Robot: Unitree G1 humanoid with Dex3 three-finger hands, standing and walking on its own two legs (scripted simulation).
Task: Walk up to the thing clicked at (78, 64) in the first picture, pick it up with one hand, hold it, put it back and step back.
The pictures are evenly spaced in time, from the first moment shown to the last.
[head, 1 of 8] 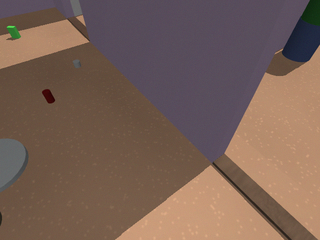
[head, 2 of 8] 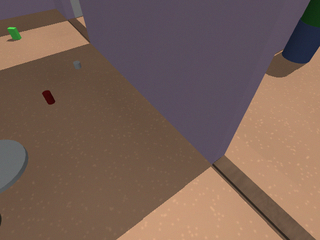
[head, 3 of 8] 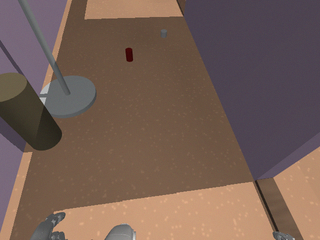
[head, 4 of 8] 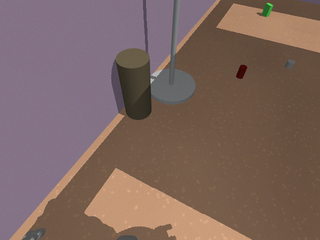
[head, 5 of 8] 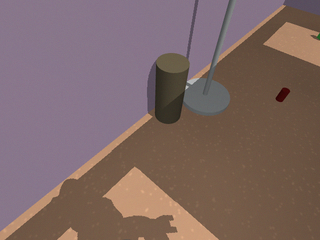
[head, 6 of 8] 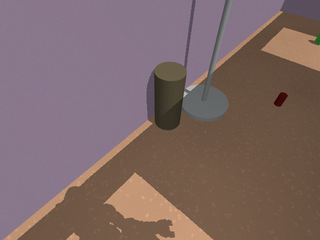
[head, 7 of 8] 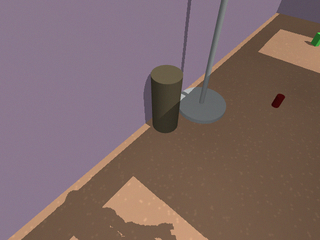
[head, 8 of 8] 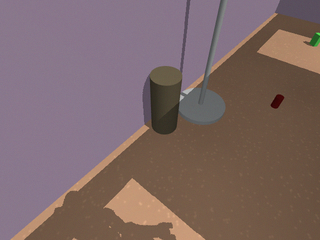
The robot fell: no
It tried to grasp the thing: no
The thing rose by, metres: 0.00
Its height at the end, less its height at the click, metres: +0.00
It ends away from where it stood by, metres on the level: 0.00
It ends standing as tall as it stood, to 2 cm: yes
